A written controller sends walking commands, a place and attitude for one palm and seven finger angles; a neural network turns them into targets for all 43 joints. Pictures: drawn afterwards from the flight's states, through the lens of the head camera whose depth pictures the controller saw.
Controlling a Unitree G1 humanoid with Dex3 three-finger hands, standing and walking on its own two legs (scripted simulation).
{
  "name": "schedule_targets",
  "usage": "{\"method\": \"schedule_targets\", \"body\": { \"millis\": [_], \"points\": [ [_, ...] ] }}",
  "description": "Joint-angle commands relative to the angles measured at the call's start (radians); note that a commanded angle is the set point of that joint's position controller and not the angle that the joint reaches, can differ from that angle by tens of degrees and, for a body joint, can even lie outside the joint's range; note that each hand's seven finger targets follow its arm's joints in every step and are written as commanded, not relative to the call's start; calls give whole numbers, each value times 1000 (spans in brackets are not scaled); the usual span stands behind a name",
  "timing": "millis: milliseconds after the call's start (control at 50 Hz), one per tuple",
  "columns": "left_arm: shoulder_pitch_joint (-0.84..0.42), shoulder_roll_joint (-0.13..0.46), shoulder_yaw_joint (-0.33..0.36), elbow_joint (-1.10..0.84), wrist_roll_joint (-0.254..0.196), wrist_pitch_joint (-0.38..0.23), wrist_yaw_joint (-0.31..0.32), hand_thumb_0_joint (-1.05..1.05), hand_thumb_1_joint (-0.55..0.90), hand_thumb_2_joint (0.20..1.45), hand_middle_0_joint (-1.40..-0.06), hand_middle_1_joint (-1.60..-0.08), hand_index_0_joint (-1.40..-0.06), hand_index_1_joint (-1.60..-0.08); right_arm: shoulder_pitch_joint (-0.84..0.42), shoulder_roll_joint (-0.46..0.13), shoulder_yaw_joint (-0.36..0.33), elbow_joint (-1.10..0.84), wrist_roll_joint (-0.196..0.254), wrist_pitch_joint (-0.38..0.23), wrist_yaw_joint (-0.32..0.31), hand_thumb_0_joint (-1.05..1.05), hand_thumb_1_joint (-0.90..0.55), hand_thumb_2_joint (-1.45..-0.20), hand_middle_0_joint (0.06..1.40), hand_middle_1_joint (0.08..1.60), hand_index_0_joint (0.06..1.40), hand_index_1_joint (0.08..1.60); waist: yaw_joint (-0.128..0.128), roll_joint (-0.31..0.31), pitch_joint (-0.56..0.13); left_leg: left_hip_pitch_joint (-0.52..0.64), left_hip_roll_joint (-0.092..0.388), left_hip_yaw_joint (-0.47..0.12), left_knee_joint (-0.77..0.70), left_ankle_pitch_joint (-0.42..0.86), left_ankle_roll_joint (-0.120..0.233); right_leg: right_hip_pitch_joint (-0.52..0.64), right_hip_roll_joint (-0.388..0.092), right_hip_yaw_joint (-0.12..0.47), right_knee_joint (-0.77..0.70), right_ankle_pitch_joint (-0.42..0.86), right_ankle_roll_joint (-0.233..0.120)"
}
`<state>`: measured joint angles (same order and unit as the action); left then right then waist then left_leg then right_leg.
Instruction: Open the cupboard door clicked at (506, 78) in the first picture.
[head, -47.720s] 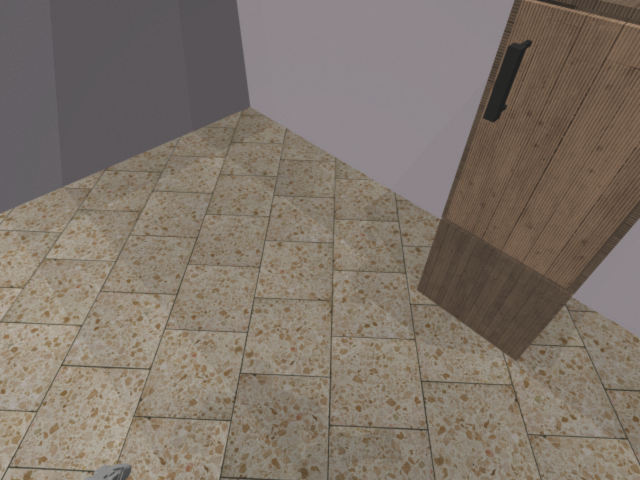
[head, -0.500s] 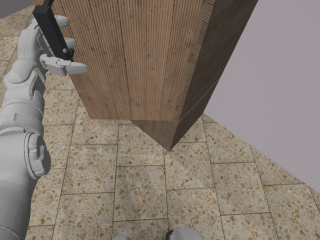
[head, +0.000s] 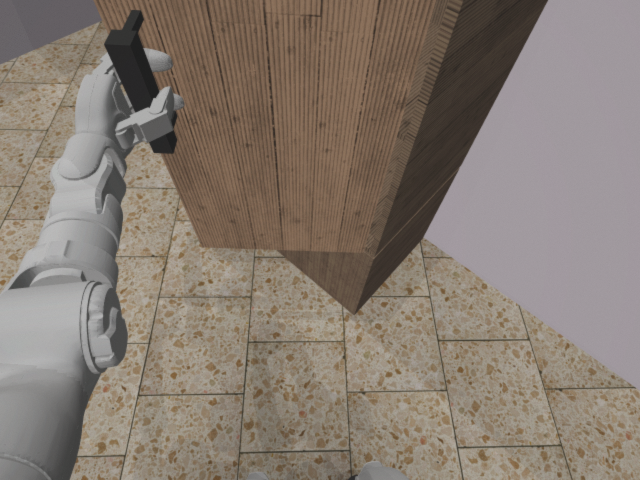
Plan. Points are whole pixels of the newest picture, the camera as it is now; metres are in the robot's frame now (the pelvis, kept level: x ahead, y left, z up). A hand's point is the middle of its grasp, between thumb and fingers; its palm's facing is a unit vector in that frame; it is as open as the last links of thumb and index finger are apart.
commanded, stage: close the thumb around the handle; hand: left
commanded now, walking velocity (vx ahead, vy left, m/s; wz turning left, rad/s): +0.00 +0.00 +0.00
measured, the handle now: (151, 87) +0.57 +0.18 +0.14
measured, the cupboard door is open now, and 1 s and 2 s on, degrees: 41 80 90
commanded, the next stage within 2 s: pull the door open along its arc in 0.02 s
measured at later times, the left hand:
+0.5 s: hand (159, 142) +0.47 +0.15 +0.14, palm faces -0.09 -1.00 -0.01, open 6.2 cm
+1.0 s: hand (238, 265) +0.31 +0.06 +0.14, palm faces +0.28 -0.96 +0.05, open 6.7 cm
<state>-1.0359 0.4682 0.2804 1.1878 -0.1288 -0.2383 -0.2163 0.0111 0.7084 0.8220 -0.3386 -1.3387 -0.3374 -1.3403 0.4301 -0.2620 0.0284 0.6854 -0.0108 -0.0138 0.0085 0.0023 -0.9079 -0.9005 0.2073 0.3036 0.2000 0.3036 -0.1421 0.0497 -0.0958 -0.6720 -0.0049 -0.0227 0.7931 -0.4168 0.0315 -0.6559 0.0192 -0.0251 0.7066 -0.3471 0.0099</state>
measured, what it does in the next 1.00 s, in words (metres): stands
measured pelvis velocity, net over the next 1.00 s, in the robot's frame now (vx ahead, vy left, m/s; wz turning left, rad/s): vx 0.00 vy -0.03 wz -0.01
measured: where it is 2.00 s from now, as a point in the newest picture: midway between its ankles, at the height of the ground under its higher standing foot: outside the picture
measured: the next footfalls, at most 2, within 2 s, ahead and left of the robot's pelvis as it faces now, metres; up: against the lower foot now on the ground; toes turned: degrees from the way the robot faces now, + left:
none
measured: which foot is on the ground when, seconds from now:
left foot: down 0.00-1.00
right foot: down 0.00-1.00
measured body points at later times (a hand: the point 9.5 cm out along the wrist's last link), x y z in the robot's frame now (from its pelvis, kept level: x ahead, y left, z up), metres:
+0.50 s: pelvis +0.01 -0.02 +0.01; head +0.07 -0.03 +0.45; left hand +0.47 +0.21 +0.14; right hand +0.02 -0.28 -0.11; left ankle -0.03 +0.09 -0.71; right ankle -0.01 -0.13 -0.71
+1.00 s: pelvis +0.00 -0.03 +0.02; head -0.01 -0.06 +0.47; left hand +0.29 +0.11 +0.14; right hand +0.19 -0.24 -0.07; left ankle -0.03 +0.09 -0.71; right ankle -0.01 -0.13 -0.71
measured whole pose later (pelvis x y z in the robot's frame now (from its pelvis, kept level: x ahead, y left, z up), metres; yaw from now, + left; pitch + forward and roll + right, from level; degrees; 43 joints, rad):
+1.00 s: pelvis +0.00 -0.03 +0.02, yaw -1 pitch +3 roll +0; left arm 0.00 -0.07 -0.07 -0.10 -0.05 0.13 0.38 0.03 0.62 0.70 -0.29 -1.32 -0.32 -1.30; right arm 0.17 -0.19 0.03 0.55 -0.01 0.04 0.01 0.01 -0.91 -0.90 0.20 0.30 0.20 0.30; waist 0.00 0.07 -0.09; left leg -0.29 0.00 0.00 0.60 -0.36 0.00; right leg -0.33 0.03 0.00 0.61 -0.33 -0.02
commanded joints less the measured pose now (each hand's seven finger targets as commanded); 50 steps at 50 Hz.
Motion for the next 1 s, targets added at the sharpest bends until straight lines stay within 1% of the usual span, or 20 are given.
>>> {"method": "schedule_targets", "body": {
  "millis": [0,60,100,160,200,240,320,400,480,560,600,640,700,760,840,860,880,920,960,980],
  "points": [
    [-551,111,-20,-243,6,-82,-43,0,900,900,-400,-1350,-400,-1350,174,-181,-66,-34,0,-17,-14,0,-900,-900,200,300,200,300,-59,94,-460,435,38,-55,-40,677,-42,79,40,-25,-25,439,-30],
    [-584,74,-54,-251,7,-83,-44,0,900,900,-400,-1350,-400,-1350,172,-179,-66,-35,1,-22,-16,0,-900,-900,200,300,200,300,-75,102,-432,428,34,-55,-42,634,-35,60,37,-26,-29,414,-32],
    [-573,117,-27,-229,16,-82,-42,0,900,900,-400,-1350,-400,-1350,173,-183,-66,-30,1,-19,-17,0,-900,-900,200,300,200,300,-69,103,-451,417,32,-53,-40,616,-33,71,37,-20,-29,419,-31],
    [-430,289,113,-203,23,-86,-52,0,900,900,-400,-1350,-400,-1350,173,-195,-62,-54,3,-7,-24,0,-900,-900,200,300,200,300,-10,79,-479,362,25,-36,-46,625,-22,162,32,-11,-17,470,-39],
    [-402,311,122,-237,23,-90,-73,0,900,900,-400,-1350,-400,-1350,153,-188,-57,-75,8,1,-26,0,-900,-900,200,300,200,300,3,71,-480,328,22,-21,-56,606,-15,213,29,-3,-17,505,-36],
    [-331,281,112,-254,6,-87,-94,0,900,900,-400,-1350,-400,-1350,134,-182,-56,-102,13,4,-26,0,-900,-900,200,300,200,300,17,42,-463,296,19,-5,-67,571,-7,258,29,-2,-22,522,-36],
    [-197,301,146,-367,-28,-81,-118,0,900,900,-400,-1350,-400,-1350,107,-183,-63,-146,23,11,-31,0,-900,-900,200,300,200,300,52,20,-498,296,20,18,-80,602,2,345,27,12,-28,601,-34],
    [-3,282,155,-469,-65,-50,-135,0,900,900,-400,-1350,-400,-1350,60,-176,-64,-187,40,13,-33,0,-900,-900,200,300,200,300,87,-25,-445,254,18,41,-114,569,13,417,20,18,-39,633,-33],
    [201,259,172,-659,-102,-16,-136,0,900,900,-400,-1350,-400,-1350,7,-157,-65,-230,51,3,-31,0,-900,-900,200,300,200,300,132,11,-446,276,15,54,-135,626,16,487,5,27,-41,706,-35],
    [347,193,148,-779,-127,29,-123,0,900,900,-400,-1350,-400,-1350,-50,-150,-63,-258,60,-7,-32,0,-900,-900,200,300,200,300,133,-30,-367,298,13,64,-157,577,14,475,7,18,-63,668,-28],
    [393,129,186,-882,-156,58,-28,0,900,900,-400,-1350,-400,-1350,-90,-124,-62,-266,59,-20,-26,0,-900,-900,200,300,200,300,174,-33,-354,304,6,61,-172,554,1,475,8,5,-77,629,-24],
    [480,40,129,-947,-148,87,31,0,900,900,-400,-1350,-400,-1350,-118,-118,-61,-271,60,-31,-20,0,-900,-900,200,300,200,300,165,-25,-321,325,7,65,-184,542,-8,460,8,-5,-87,600,-25],
    [570,-94,101,-1082,-135,130,208,0,900,900,-400,-1350,-400,-1350,-180,-86,-59,-267,58,-45,-9,0,-900,-900,200,300,200,300,190,-68,-278,330,5,66,-197,509,-19,453,6,-19,-107,551,-22],
    [651,-211,-9,-1231,-72,164,350,0,900,900,-400,-1350,-400,-1350,-226,-74,-62,-264,44,-46,-1,0,-900,-900,200,300,200,300,181,-112,-251,363,13,61,-207,486,-20,455,0,-22,-120,509,-20],
    [771,-335,-141,-1441,26,231,516,0,900,900,-400,-1350,-400,-1350,-288,-45,-51,-271,19,-21,4,0,-900,-900,200,300,200,300,193,-45,-265,410,15,62,-219,499,-28,490,-15,-17,-121,503,-28],
    [797,-354,-167,-1461,50,253,557,0,900,900,-400,-1350,-400,-1350,-300,-45,-53,-273,13,-12,1,0,-900,-900,200,300,200,300,185,-88,-244,404,16,56,-221,467,-26,496,-18,-16,-136,474,-27],
    [809,-407,-233,-1509,74,273,582,0,900,900,-400,-1350,-400,-1350,-318,-38,-46,-275,10,-5,2,0,-900,-900,200,300,200,300,177,-70,-217,415,18,53,-230,458,-26,485,-21,-15,-143,463,-29],
    [876,-446,-273,-1578,105,307,645,0,900,900,-400,-1350,-400,-1350,-345,-26,-43,-279,0,8,-2,0,-900,-900,200,300,200,300,185,-75,-201,426,15,50,-237,437,-27,502,-24,-14,-155,442,-33],
    [956,-463,-321,-1605,139,329,669,0,900,900,-400,-1350,-400,-1350,-357,-24,-43,-280,-12,23,-9,0,-900,-900,200,300,200,300,176,-149,-187,436,14,47,-230,429,-20,524,-31,-4,-179,464,-30],
    [982,-477,-346,-1645,150,335,673,0,900,900,-400,-1350,-400,-1350,-371,-17,-40,-284,-13,30,-9,0,-900,-900,200,300,200,300,182,-132,-182,443,14,50,-235,424,-19,528,-34,3,-185,469,-31]
  ]
}}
